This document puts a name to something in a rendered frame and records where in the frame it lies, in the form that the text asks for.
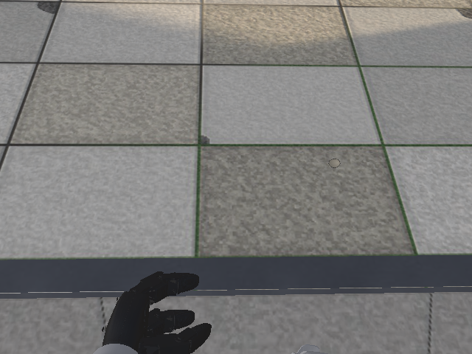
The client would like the robot left hand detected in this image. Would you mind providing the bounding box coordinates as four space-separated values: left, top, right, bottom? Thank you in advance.
102 271 212 354

